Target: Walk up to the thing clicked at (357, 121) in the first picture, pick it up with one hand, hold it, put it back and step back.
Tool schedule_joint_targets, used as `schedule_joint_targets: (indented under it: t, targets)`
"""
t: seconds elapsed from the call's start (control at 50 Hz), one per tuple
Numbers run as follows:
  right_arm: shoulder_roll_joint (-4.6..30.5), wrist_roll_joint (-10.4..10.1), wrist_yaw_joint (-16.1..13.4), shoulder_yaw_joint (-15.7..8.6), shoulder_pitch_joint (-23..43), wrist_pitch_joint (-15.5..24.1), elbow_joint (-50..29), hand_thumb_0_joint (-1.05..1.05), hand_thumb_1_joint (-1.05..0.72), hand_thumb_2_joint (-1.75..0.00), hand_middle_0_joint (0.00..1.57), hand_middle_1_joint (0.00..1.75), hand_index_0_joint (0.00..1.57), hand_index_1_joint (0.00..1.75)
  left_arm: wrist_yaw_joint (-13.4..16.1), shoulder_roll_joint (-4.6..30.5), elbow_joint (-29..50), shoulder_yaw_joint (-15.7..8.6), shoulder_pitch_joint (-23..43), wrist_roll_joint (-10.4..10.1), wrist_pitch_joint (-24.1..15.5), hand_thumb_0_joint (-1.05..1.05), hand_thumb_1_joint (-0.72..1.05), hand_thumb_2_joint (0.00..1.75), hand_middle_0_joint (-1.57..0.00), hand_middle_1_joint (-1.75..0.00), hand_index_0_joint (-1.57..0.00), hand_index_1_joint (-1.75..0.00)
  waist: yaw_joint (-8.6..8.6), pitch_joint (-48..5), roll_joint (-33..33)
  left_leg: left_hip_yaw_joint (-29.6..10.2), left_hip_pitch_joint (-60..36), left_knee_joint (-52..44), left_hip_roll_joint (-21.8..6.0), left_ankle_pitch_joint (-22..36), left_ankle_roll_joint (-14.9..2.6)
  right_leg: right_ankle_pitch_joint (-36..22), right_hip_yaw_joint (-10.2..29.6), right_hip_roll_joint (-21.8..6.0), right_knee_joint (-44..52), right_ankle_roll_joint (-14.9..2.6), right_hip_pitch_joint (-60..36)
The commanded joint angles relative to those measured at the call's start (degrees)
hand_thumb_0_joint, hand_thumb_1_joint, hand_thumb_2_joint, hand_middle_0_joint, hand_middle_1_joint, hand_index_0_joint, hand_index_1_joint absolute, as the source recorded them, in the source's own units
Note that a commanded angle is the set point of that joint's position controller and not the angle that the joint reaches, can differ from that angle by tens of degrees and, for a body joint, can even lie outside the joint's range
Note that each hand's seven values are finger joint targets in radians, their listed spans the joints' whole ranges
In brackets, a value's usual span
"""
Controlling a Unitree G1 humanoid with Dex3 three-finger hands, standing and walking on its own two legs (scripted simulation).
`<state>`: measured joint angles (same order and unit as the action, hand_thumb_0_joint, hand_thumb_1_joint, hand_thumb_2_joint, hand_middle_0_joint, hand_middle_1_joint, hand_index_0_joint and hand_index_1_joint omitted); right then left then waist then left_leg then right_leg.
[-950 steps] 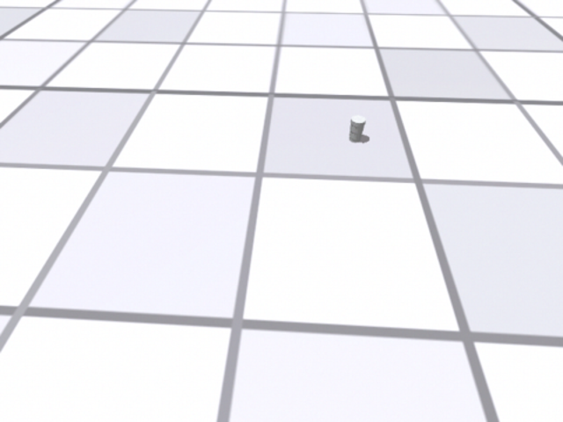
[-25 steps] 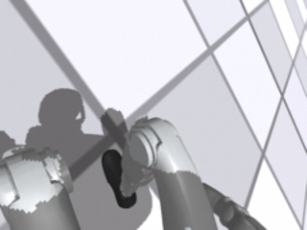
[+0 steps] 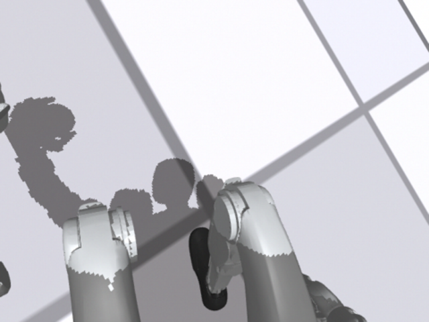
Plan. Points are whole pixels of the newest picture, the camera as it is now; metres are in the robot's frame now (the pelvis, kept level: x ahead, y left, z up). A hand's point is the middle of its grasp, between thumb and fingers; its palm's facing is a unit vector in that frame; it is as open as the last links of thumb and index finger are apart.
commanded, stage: settle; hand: left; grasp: from the side
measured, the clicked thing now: out of the picture +0.49 +0.32 -0.11
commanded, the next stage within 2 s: lift in 1.02 s
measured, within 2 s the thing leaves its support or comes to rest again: neither
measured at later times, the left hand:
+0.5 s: hand out of the picture +0.50 +0.31 -0.02, palm faces +0.33 -0.94 -0.04, open 11.4 cm
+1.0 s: hand out of the picture +0.50 +0.30 +0.01, palm faces +0.35 -0.93 -0.04, open 11.4 cm
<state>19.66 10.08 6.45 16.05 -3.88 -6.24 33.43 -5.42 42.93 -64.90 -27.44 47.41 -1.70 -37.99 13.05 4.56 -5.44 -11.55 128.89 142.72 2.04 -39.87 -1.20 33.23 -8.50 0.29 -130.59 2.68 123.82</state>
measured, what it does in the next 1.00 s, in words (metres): stands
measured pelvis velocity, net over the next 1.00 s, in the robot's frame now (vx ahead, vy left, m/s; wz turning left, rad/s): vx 0.01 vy -0.01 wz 0.08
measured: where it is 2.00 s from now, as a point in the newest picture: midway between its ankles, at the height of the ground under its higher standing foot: (164, 304)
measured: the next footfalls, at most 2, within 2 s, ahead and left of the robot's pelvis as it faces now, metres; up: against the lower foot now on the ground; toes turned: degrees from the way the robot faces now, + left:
none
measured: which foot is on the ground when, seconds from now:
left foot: down 0.00-1.00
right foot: down 0.00-1.00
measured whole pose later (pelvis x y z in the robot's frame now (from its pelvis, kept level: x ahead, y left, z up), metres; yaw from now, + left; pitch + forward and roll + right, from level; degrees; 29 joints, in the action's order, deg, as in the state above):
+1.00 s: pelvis +0.01 -0.01 +0.04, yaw +5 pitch +33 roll -8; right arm 17.4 5.8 3.9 7.6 -8.8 -3.8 36.4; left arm -5.7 33.9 -62.1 -29.0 49.6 -2.0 -31.3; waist 11.9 -3.5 -0.5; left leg -6.8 125.6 132.6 1.9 -40.5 0.0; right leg 35.3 -4.3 -1.0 -125.5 2.0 123.7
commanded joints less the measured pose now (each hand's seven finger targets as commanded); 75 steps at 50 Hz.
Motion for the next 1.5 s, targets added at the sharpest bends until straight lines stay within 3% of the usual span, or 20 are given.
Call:
schedule_joint_targets:
  t: [0.0, 0.1, 0.2, 0.26, 0.3, 0.42, 0.46, 0.48, 0.54, 0.62, 0.74, 0.86, 0.9, 0.96, 1.1, 1.16, 1.3, 1.34, 1.4, 1.48]
  targets:
    - [16.71, -0.55, -1.48, -7.66, -8.99, -0.23, -0.68, 0.00, -0.89, -0.90, 0.20, 0.30, 0.20, 0.30, -0.15, 13.27, 17.07, -1.55, 21.77, -1.69, -3.28, 0.00, 0.07, 1.18, -1.19, -1.34, -1.20, -1.35, 1.27, -42.90, 29.98, 2.42, -29.95, -22.47, -2.54, 7.12, 1.60, -6.63, -2.91, 1.55, 7.98, -4.77, -16.69]
    - [15.55, -1.77, -2.10, -8.93, -10.90, 0.09, 0.29, 0.00, -0.89, -0.90, 0.20, 0.30, 0.20, 0.30, -0.94, 11.90, 17.62, -2.22, 21.69, -2.87, -1.63, 0.00, 0.09, 1.19, -1.19, -1.34, -1.20, -1.35, 0.91, -43.97, 27.57, 3.78, -28.76, -21.90, -2.09, 11.21, 1.19, -9.55, -1.72, 1.25, 8.91, -4.77, -18.07]
    - [14.61, -2.35, -2.35, -9.86, -11.98, 0.44, 0.50, 0.00, -0.88, -0.90, 0.20, 0.30, 0.20, 0.30, -1.42, 10.02, 15.50, -2.68, 20.67, -3.08, -0.59, 0.00, 0.03, 1.19, -1.17, -1.33, -1.18, -1.34, 0.79, -43.43, 23.57, 4.82, -26.30, -22.45, -1.78, 9.84, 0.56, -8.29, -1.00, 1.07, 10.76, -4.49, -19.83]
    - [14.04, -2.58, -2.45, -10.30, -12.60, 0.55, 0.46, 0.00, -0.89, -0.90, 0.20, 0.30, 0.20, 0.30, -1.85, 10.61, 15.80, -3.33, 20.98, -2.94, -0.14, 0.00, 0.02, 1.16, -1.16, -1.30, -1.16, -1.32, 0.24, -46.66, 22.39, 5.50, -26.00, -22.30, -1.60, 11.60, 0.39, -9.47, -0.32, 0.96, 10.86, -4.41, -22.32]
    - [13.83, -2.79, -2.53, -10.67, -12.86, 0.62, 0.62, 0.00, -0.89, -0.90, 0.20, 0.30, 0.20, 0.30, -2.33, 9.25, 16.09, -2.07, 21.79, -2.70, 0.27, 0.00, -0.01, 1.16, -1.15, -1.30, -1.16, -1.32, 0.67, -46.21, 23.11, 5.49, -26.66, -23.29, -1.71, 10.53, 0.48, -8.30, -0.38, 0.87, 11.33, -4.52, -21.09]
    - [13.25, -3.42, -2.92, -11.44, -13.32, 1.13, 0.57, 0.00, -0.89, -0.90, 0.20, 0.30, 0.20, 0.30, -2.15, 11.23, 19.76, -4.13, 24.45, -3.08, 0.57, 0.00, 0.01, 1.18, -1.17, -1.32, -1.17, -1.33, -1.27, -49.12, 22.84, 6.35, -27.15, -24.56, -1.54, 9.02, 0.36, -6.59, 0.52, 0.83, 12.44, -4.56, -22.42]
    - [13.66, -3.50, -3.14, -11.79, -13.23, 1.12, 0.37, 0.00, -0.89, -0.90, 0.20, 0.30, 0.20, 0.30, -2.01, 11.73, 17.52, -5.32, 22.71, -2.78, 0.89, 0.00, 0.01, 1.18, -1.17, -1.32, -1.18, -1.33, -1.00, -48.84, 24.17, 6.22, -28.69, -25.21, -1.57, 9.44, 0.57, -6.86, 0.50, 0.60, 12.69, -4.62, -21.88]
    - [12.93, -3.49, -3.16, -11.75, -13.55, 1.28, 0.61, 0.00, -0.89, -0.90, 0.20, 0.30, 0.20, 0.30, -2.06, 9.83, 20.60, -3.71, 24.74, -3.08, 0.57, 0.00, 0.04, 1.19, -1.17, -1.32, -1.18, -1.33, -1.12, -50.26, 24.00, 6.25, -29.16, -25.36, -1.57, 10.21, 0.66, -7.53, 0.59, 0.65, 12.47, -4.73, -22.33]
    - [12.50, -3.57, -3.37, -11.97, -14.25, 1.47, 0.91, 0.00, -0.89, -0.90, 0.20, 0.30, 0.20, 0.30, -1.48, 10.35, 18.97, -4.82, 23.41, -2.94, 0.99, 0.00, 0.02, 1.20, -1.19, -1.34, -1.19, -1.35, -1.12, -50.66, 22.43, 6.92, -27.73, -24.67, -1.43, 11.12, 0.26, -8.71, 1.25, 0.67, 13.44, -4.45, -24.61]
    - [12.13, -3.45, -3.37, -12.17, -14.59, 1.73, 1.38, 0.00, -0.89, -0.90, 0.20, 0.30, 0.20, 0.30, -1.03, 7.97, 18.17, -3.65, 23.82, -2.32, 1.21, 0.00, 0.03, 1.20, -1.18, -1.31, -1.18, -1.33, -0.79, -49.29, 22.95, 6.71, -29.75, -25.44, -1.65, 13.05, 0.50, -9.77, 1.13, 0.55, 13.70, -4.68, -23.07]
    - [11.98, -3.61, -3.31, -12.73, -14.45, 1.91, 1.49, 0.00, -0.89, -0.90, 0.20, 0.30, 0.20, 0.30, -0.43, 6.63, 16.29, -2.54, 23.44, -1.34, 1.62, 0.00, 0.01, 1.22, -1.18, -1.33, -1.18, -1.35, -0.73, -46.72, 22.19, 6.73, -28.63, -27.20, -1.52, 8.40, 0.31, -5.74, 1.03, 0.49, 14.99, -4.75, -21.33]
    - [11.86, -4.08, -3.46, -13.09, -14.31, 2.39, 1.16, 0.00, -0.89, -0.90, 0.20, 0.30, 0.20, 0.30, -0.13, 7.89, 17.07, -3.69, 24.49, -1.81, 1.29, 0.00, 0.06, 1.25, -1.20, -1.35, -1.20, -1.37, -1.14, -47.92, 20.79, 6.88, -28.29, -27.93, -1.28, 6.96, 0.11, -4.46, 1.37, 0.37, 15.76, -4.58, -22.14]
    - [11.51, -3.89, -3.48, -13.09, -14.60, 2.53, 1.52, 0.00, -0.89, -0.90, 0.20, 0.30, 0.20, 0.30, -0.08, 7.05, 18.07, -2.82, 25.96, -1.91, 0.98, 0.00, 0.06, 1.26, -1.21, -1.36, -1.21, -1.39, -0.58, -49.23, 21.05, 7.28, -28.62, -27.42, -1.30, 7.71, 0.09, -5.39, 1.67, 0.54, 16.11, -4.46, -23.49]
    - [11.39, -3.90, -3.55, -13.29, -15.20, 2.75, 1.63, 0.00, -0.89, -0.90, 0.20, 0.30, 0.20, 0.30, 0.33, 7.83, 18.27, -3.55, 25.99, -1.74, 0.94, 0.00, 0.09, 1.27, -1.21, -1.36, -1.21, -1.38, -1.32, -51.40, 21.63, 7.55, -29.65, -27.55, -1.19, 9.80, 0.24, -7.14, 1.99, 0.38, 15.91, -4.54, -25.05]
    - [11.24, -3.83, -3.44, -13.57, -15.81, 2.55, 2.41, 0.00, -0.89, -0.90, 0.20, 0.30, 0.20, 0.30, 0.79, 5.40, 16.92, -2.24, 25.03, -0.52, 1.38, 0.00, 0.08, 1.28, -1.20, -1.36, -1.19, -1.38, -1.30, -49.88, 24.61, 6.80, -34.01, -29.35, -1.43, 13.00, 1.00, -8.86, 1.62, 0.14, 15.49, -5.16, -21.86]
    - [11.17, -4.00, -3.43, -13.79, -15.85, 2.50, 2.05, 0.00, -0.93, -0.91, 0.20, 0.30, 0.20, 0.30, 0.58, 6.14, 17.58, -3.01, 24.96, -0.95, 1.47, 0.00, 0.09, 1.23, -1.27, -1.45, -1.30, -1.44, -1.44, -51.54, 22.27, 7.49, -32.40, -28.59, -1.23, 12.64, 0.50, -8.85, 2.03, 0.23, 16.30, -4.88, -24.21]
    - [10.77, -5.24, -3.96, -14.82, -15.68, 3.03, 1.20, 0.00, -0.93, -0.91, 0.20, 0.30, 0.20, 0.30, -2.29, 6.88, 21.22, -3.45, 23.44, -2.41, 2.18, 0.00, 0.08, 1.26, -1.28, -1.48, -1.31, -1.47, -2.61, -54.36, 21.42, 8.27, -32.99, -30.64, -0.98, 11.24, 0.08, -7.87, 2.68, 0.07, 18.06, -4.71, -27.05]
    - [10.45, -5.60, -4.15, -15.42, -15.23, 3.34, 1.20, 0.00, -0.93, -0.91, 0.20, 0.30, 0.20, 0.30, -3.23, 5.33, 22.57, -1.73, 24.03, -2.50, 2.71, 0.00, 0.08, 1.26, -1.27, -1.47, -1.30, -1.46, -2.65, -53.51, 22.05, 8.18, -34.16, -31.92, -1.08, 9.18, 0.12, -5.89, 2.84, 0.07, 18.92, -4.90, -25.77]
    - [10.28, -6.35, -4.56, -15.92, -15.56, 3.56, 0.91, 0.00, -0.93, -0.91, 0.20, 0.30, 0.20, 0.30, -3.90, 5.58, 24.39, -2.77, 22.26, -3.36, 3.68, 0.00, 0.08, 1.26, -1.28, -1.47, -1.31, -1.46, -4.17, -54.53, 23.48, 7.71, -36.80, -34.06, -1.06, 9.08, 0.45, -5.67, 3.09, -0.22, 19.50, -5.13, -25.54]
    - [9.45, -7.34, -5.18, -16.62, -15.65, 3.91, 0.48, 0.00, -0.93, -0.91, 0.20, 0.30, 0.20, 0.30, -3.34, 2.50, 27.18, -1.98, 21.20, -4.87, 5.60, 0.00, 0.04, 1.27, -1.28, -1.49, -1.32, -1.47, -4.46, -55.61, 21.37, 7.68, -38.48, -35.82, -0.91, 9.26, 0.18, -6.19, 3.70, -0.49, 22.05, -5.08, -28.02]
